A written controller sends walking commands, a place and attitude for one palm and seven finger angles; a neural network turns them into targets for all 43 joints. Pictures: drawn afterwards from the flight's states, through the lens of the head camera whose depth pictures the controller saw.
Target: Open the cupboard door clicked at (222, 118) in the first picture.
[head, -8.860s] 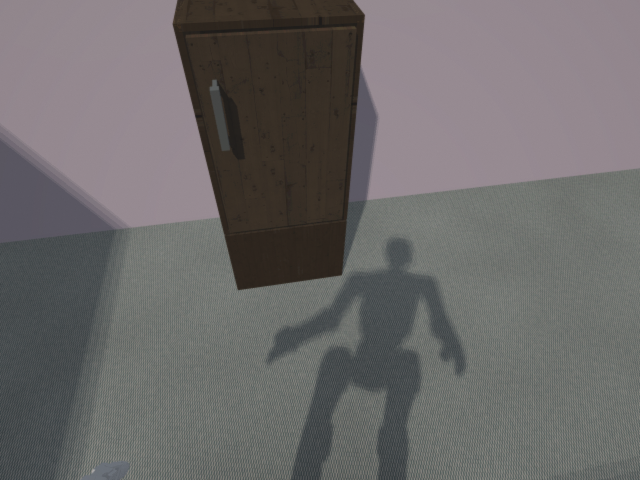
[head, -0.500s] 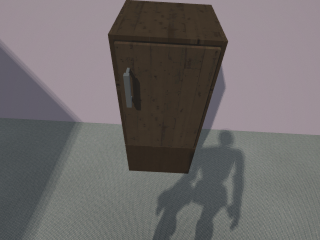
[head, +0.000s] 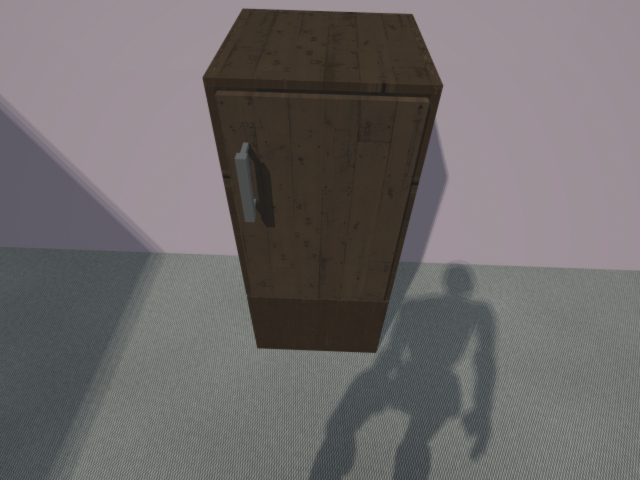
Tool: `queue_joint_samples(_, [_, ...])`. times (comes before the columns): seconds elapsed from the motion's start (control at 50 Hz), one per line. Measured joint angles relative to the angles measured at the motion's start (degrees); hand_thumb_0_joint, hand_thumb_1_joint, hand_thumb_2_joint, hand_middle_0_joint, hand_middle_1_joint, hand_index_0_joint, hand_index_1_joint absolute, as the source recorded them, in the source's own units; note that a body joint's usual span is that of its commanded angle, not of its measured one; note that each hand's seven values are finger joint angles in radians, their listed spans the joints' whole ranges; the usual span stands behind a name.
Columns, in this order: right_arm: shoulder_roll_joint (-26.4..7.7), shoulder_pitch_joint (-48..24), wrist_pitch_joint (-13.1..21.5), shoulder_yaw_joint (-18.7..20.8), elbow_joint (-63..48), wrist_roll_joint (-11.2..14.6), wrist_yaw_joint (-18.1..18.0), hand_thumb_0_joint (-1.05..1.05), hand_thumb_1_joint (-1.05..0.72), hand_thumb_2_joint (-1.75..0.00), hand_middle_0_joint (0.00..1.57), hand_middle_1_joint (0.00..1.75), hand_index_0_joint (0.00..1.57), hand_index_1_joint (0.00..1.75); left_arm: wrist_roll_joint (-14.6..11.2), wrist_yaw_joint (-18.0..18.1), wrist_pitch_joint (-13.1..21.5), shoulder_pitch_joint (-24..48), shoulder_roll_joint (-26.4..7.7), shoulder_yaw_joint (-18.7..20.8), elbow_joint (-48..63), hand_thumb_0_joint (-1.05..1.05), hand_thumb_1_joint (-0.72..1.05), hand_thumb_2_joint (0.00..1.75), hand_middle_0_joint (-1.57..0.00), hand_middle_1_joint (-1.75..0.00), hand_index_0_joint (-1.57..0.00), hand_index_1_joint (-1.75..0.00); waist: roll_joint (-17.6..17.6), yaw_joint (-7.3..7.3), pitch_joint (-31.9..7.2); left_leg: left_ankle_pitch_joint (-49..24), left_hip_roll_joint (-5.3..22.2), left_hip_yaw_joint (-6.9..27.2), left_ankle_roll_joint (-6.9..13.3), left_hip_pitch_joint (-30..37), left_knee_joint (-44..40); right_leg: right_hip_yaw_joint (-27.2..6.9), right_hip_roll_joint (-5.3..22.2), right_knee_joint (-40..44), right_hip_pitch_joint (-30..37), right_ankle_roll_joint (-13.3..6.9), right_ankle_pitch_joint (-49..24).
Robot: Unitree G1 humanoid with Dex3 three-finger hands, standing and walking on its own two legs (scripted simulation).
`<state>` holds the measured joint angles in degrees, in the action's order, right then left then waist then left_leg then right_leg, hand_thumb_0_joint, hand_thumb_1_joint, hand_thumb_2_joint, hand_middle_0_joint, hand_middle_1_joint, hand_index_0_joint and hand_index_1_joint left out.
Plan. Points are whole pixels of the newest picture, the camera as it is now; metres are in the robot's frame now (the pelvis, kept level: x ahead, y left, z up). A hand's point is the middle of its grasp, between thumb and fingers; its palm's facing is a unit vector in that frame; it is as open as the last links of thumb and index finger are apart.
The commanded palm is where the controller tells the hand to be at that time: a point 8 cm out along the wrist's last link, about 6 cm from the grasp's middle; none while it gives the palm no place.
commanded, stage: shuffle to correct the standing spot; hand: left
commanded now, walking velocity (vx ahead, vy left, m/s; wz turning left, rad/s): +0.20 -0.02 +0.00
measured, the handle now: (247, 183) +0.64 +0.19 +0.00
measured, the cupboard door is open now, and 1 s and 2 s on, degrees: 0 0 0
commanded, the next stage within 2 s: come to a stop and stand still in 0.26 s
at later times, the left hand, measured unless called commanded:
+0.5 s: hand (202, 465) +0.18 +0.19 -0.17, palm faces -0.02 -0.98 -0.20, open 7.3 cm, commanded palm none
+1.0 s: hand out of the picture +0.16 +0.21 -0.18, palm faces +0.10 -0.98 -0.15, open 7.3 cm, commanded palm none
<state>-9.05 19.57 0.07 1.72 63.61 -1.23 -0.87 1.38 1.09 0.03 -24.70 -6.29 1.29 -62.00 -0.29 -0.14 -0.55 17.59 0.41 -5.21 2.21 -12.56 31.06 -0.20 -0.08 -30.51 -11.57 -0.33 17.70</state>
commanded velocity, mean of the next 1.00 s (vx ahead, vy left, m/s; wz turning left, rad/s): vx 0.02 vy -0.02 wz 0.00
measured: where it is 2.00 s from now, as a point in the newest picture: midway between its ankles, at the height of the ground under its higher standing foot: outside the picture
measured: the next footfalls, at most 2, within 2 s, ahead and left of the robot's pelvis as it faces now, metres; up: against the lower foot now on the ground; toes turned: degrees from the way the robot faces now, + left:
right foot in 0.58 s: +0.27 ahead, -0.14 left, +0.00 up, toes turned -6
left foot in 0.88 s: +0.14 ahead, +0.10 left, +0.00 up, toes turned +5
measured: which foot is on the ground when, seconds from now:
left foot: down 0.00-0.58, up 0.60-0.86, down 0.88-1.00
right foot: down 0.00-0.18, up 0.20-0.56, down 0.58-0.90, up 0.92-1.00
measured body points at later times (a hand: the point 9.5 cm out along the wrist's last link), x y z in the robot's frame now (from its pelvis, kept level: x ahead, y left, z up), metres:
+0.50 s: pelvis +0.11 +0.00 +0.01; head +0.14 +0.01 +0.45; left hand +0.19 +0.24 -0.15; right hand -0.01 -0.17 -0.14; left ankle +0.00 +0.09 -0.73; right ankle +0.21 -0.14 -0.69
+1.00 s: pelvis +0.09 +0.03 +0.00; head +0.09 +0.06 +0.44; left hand +0.15 +0.26 -0.17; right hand +0.15 -0.21 -0.14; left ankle +0.10 +0.11 -0.73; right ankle +0.16 -0.13 -0.69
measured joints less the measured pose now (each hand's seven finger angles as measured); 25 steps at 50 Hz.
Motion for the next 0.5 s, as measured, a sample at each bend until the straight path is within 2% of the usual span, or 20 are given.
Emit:
queue_joint_samples(0.12, [0.1, 0.6, 0.5, -0.2, 0.0, 0.1, 0.1, 0.01, -0.91, -0.90, 0.20, 0.30, 0.20, 0.29, -0.2, 0.2, 0.8, -2.5, 0.5, 0.6, -0.8, 0.00, 0.91, 0.90, -0.20, -0.30, -0.20, -0.29, -0.3, -0.32, 0.4, 4.0, 1.3, 0.9, -0.3, -2.2, 5.8, 1.7, -1.2, -0.4, 1.5, 0.1, 2.7])
queue_joint_samples(0.16, [0.7, 0.0, 1.1, -0.3, 0.2, 0.3, 0.0, 0.01, -0.91, -0.90, 0.20, 0.30, 0.20, 0.29, -0.2, 0.3, 0.9, -3.0, 0.3, 0.8, -1.4, 0.00, 0.91, 0.90, -0.20, -0.30, -0.20, -0.29, 1.3, -0.65, 0.7, 4.8, 0.5, -0.1, 0.7, -0.9, 5.1, 1.0, -0.4, -1.2, 2.0, 0.4, 3.8])
queue_joint_samples(0.18, [1.1, -0.3, 1.7, -0.4, 0.0, 0.3, -0.1, 0.01, -0.91, -0.90, 0.20, 0.30, 0.20, 0.29, -0.3, 0.2, 0.7, -3.2, 0.2, 0.8, -1.7, 0.00, 0.91, 0.90, -0.20, -0.30, -0.20, -0.29, 2.3, -0.74, 0.7, 4.9, 0.0, -0.9, 1.0, 0.0, 4.4, 0.3, 0.1, -2.8, 1.5, 0.0, 4.4])
queue_joint_samples(0.26, [2.0, 0.3, 4.3, -0.9, -1.0, -0.2, -1.1, 0.00, -0.91, -0.90, 0.20, 0.30, 0.20, 0.29, 0.1, 0.1, -0.5, -1.1, 0.4, 0.6, -2.7, 0.01, 0.91, 0.90, -0.20, -0.30, -0.20, -0.29, 1.9, 0.53, 1.0, 4.9, 0.1, -2.5, 1.7, 3.7, 0.6, 2.0, 0.6, -24.0, -7.1, -1.2, 8.1])
queue_joint_samples(0.3, [3.0, 1.4, 4.8, -1.4, -0.9, -0.2, -1.3, 0.00, -0.91, -0.90, 0.20, 0.30, 0.20, 0.29, 0.2, -0.2, -0.4, 1.1, -0.3, 1.0, -1.9, 0.01, 0.91, 0.90, -0.20, -0.30, -0.20, -0.29, 1.8, 1.22, 1.3, 3.8, 0.1, -2.5, 1.7, 5.9, -2.7, 3.2, 1.4, -30.3, -11.4, -0.8, 6.1])
queue_joint_samples(0.34, [4.1, 2.8, 5.0, -1.7, -0.2, -0.2, -1.4, 0.00, -0.91, -0.90, 0.20, 0.30, 0.20, 0.29, 0.1, -0.5, -0.3, 3.8, -1.1, 1.4, -0.6, 0.01, 0.91, 0.90, -0.20, -0.30, -0.20, -0.29, 1.8, 1.42, 1.7, 2.7, 0.0, -2.5, 1.4, 8.0, -6.1, 3.7, 2.5, -32.5, -15.2, -0.3, 2.8])
queue_joint_samples(0.42, [5.9, 5.8, 4.8, -2.2, 1.7, -0.2, -1.5, 0.00, -0.91, -0.90, 0.20, 0.30, 0.20, 0.30, 0.3, -0.4, -0.7, 9.1, -3.6, 2.3, 1.7, 0.02, 0.95, 0.90, -0.20, -0.30, -0.20, -0.29, 1.7, 1.87, 2.6, 1.5, 0.1, -2.5, 0.5, 11.5, -11.0, 4.3, 4.2, -29.1, -20.3, 0.2, -3.3])
queue_joint_samples(0.5, [6.5, 7.6, 3.7, -2.3, 3.2, -0.5, -1.8, 0.00, -0.90, -0.90, 0.20, 0.30, 0.20, 0.30, -0.3, -0.3, -0.5, 14.3, -4.6, 2.2, 4.1, 0.02, 0.95, 0.90, -0.20, -0.30, -0.20, -0.29, 0.7, 2.88, 5.0, 2.5, 0.5, -1.9, -0.5, 13.7, -11.7, 5.4, 4.1, -14.3, -18.9, -0.1, -6.9])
